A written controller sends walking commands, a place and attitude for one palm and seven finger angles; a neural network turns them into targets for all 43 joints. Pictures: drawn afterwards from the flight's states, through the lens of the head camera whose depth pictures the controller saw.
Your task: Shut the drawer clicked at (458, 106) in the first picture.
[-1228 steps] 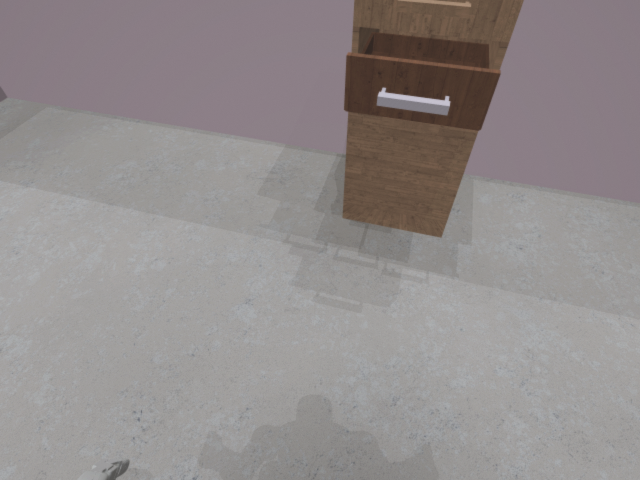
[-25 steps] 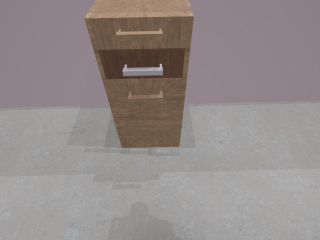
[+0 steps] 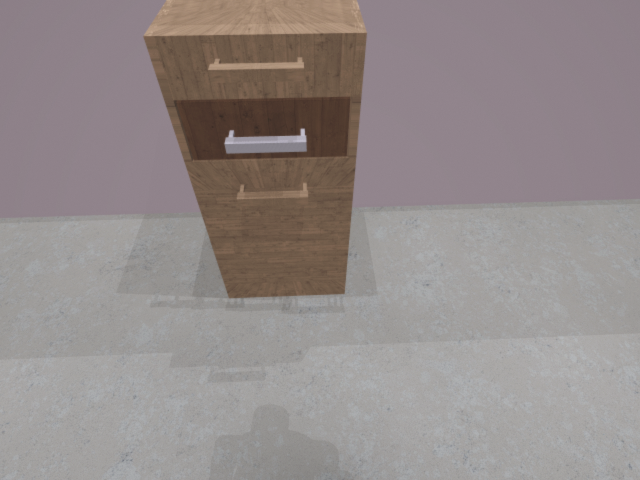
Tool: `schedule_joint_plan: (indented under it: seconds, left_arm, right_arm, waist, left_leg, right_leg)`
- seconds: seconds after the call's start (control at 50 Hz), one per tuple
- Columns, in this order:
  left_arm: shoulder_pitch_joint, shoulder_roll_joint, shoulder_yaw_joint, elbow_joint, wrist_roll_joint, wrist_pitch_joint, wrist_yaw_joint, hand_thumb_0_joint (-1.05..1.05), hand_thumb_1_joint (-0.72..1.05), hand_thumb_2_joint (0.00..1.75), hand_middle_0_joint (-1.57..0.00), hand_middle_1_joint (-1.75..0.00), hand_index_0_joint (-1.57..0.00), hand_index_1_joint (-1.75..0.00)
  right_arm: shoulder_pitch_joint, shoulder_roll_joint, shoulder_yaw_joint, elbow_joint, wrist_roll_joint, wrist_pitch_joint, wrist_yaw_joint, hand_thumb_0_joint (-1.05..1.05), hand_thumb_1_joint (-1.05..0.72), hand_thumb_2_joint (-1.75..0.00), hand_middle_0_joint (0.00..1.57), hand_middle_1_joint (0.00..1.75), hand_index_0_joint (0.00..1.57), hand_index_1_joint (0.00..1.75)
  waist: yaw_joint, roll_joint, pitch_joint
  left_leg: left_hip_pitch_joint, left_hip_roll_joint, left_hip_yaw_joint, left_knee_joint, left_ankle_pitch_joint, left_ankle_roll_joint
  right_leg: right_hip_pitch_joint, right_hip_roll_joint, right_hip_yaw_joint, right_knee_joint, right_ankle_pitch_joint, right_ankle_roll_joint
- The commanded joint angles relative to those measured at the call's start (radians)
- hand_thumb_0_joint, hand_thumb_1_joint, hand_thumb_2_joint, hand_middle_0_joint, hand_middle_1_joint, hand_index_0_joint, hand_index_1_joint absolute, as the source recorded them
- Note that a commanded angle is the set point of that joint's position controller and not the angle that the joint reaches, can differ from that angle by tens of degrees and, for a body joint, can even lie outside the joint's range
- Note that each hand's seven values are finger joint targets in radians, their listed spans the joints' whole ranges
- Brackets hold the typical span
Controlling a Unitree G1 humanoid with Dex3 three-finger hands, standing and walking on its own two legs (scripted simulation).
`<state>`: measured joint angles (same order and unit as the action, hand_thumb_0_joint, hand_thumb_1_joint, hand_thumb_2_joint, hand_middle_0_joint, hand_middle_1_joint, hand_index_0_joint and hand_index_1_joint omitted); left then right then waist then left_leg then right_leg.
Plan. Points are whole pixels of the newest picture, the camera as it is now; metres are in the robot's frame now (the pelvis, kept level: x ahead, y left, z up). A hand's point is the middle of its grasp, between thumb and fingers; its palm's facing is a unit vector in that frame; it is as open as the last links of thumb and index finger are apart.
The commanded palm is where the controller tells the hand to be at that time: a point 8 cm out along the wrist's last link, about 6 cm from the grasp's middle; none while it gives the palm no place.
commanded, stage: look to check the result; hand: left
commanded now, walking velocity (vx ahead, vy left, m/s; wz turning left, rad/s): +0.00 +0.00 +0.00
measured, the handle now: (266, 138) +0.83 +0.16 -0.05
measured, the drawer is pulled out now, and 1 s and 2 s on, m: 0.00 0.00 0.00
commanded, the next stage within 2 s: stand and wait in 0.36 s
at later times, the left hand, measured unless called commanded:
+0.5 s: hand out of the picture -0.02 +0.14 -0.17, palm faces +0.05 -0.98 -0.16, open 7.4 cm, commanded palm none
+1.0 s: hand out of the picture +0.00 +0.15 -0.17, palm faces +0.04 -0.98 -0.18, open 7.4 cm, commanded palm none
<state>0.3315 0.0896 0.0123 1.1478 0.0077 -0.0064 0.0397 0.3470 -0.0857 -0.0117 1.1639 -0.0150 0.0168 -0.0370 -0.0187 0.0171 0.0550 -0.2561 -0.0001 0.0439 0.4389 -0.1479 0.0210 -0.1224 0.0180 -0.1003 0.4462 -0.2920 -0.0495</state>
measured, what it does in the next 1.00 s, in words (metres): stands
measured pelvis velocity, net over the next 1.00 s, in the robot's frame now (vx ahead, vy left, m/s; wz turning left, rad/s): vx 0.03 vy -0.01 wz -0.02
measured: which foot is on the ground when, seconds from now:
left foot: down 0.00-1.00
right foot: down 0.00-1.00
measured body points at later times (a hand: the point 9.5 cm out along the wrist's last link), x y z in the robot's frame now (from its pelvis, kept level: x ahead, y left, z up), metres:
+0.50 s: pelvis +0.02 -0.01 +0.00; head +0.03 -0.02 +0.45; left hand -0.02 +0.19 -0.16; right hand -0.01 -0.21 -0.17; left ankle +0.06 +0.11 -0.74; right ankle -0.03 -0.08 -0.74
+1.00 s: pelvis +0.03 -0.01 +0.00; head +0.04 -0.02 +0.45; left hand +0.00 +0.20 -0.16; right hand +0.00 -0.21 -0.17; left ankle +0.06 +0.11 -0.74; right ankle -0.03 -0.08 -0.74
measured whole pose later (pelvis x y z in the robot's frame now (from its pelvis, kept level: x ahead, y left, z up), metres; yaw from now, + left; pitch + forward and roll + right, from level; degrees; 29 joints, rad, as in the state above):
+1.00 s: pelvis +0.03 -0.01 +0.00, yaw -1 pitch -2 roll +0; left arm 0.32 0.10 0.01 1.15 0.01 -0.01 0.04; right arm 0.29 -0.11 -0.01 1.17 -0.01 0.01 -0.04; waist -0.01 0.01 0.06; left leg -0.20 0.01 0.06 0.42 -0.18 0.01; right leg -0.05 0.03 -0.08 0.39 -0.30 -0.06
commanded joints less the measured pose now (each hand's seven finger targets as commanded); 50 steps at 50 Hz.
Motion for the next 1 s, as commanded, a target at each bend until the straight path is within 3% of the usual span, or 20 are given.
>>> schedule_joint_plan:
  seconds: [0.0,0.32,0.52,0.68,0.86,0.98]
  left_arm:
    - [0.101,0.080,0.011,-0.003,-0.004,-0.012,0.011,0.00,0.90,0.90,-0.20,-0.30,-0.20,-0.30]
    - [0.114,0.081,0.009,0.002,-0.002,-0.013,0.013,0.00,0.90,0.90,-0.20,-0.30,-0.20,-0.30]
    - [0.114,0.093,0.011,-0.003,-0.003,-0.017,0.016,0.00,0.90,0.90,-0.20,-0.30,-0.20,-0.30]
    - [0.104,0.094,0.009,-0.001,-0.005,-0.015,0.014,0.00,0.90,0.90,-0.20,-0.30,-0.20,-0.30]
    - [0.101,0.100,0.012,-0.005,-0.005,-0.016,0.014,0.00,0.90,0.90,-0.20,-0.30,-0.20,-0.30]
    - [0.097,0.099,0.010,-0.004,-0.005,-0.015,0.013,0.00,0.90,0.90,-0.20,-0.30,-0.20,-0.30]
  right_arm:
    - [0.082,-0.057,-0.010,-0.013,-0.001,-0.015,-0.008,0.00,-0.90,-0.90,0.20,0.30,0.20,0.30]
    - [0.047,-0.069,-0.012,-0.016,0.001,-0.013,-0.010,0.00,-0.90,-0.90,0.20,0.30,0.20,0.30]
    - [0.036,-0.080,-0.010,-0.015,0.003,-0.017,-0.012,0.00,-0.90,-0.90,0.20,0.30,0.20,0.30]
    - [0.029,-0.085,-0.009,-0.013,0.001,-0.017,-0.012,0.00,-0.90,-0.90,0.20,0.30,0.20,0.30]
    - [0.030,-0.087,-0.010,-0.012,0.002,-0.020,-0.014,0.00,-0.90,-0.90,0.20,0.30,0.20,0.30]
    - [0.028,-0.090,-0.010,-0.010,0.001,-0.018,-0.012,0.00,-0.90,-0.90,0.20,0.30,0.20,0.30]
  waist:
    - [0.008,-0.016,0.056]
    - [0.011,-0.018,0.074]
    - [0.013,-0.031,0.043]
    - [0.012,-0.024,0.064]
    - [0.013,-0.027,0.043]
    - [0.013,-0.020,0.070]
  left_leg:
    - [0.060,0.088,-0.088,-0.057,0.059,0.021]
    - [0.080,0.091,-0.082,-0.056,0.056,0.018]
    - [0.094,0.092,-0.073,-0.044,0.109,0.018]
    - [0.099,0.094,-0.074,-0.059,0.092,0.016]
    - [0.109,0.097,-0.069,-0.055,0.119,0.017]
    - [0.104,0.097,-0.075,-0.068,0.094,0.017]
  right_leg:
    - [-0.109,-0.128,0.123,-0.147,0.056,-0.019]
    - [-0.108,-0.124,0.129,-0.163,0.071,-0.008]
    - [-0.056,-0.129,0.126,-0.150,0.208,0.009]
    - [-0.067,-0.127,0.128,-0.158,0.173,0.003]
    - [-0.042,-0.127,0.127,-0.152,0.231,0.009]
    - [-0.061,-0.123,0.132,-0.162,0.168,0.003]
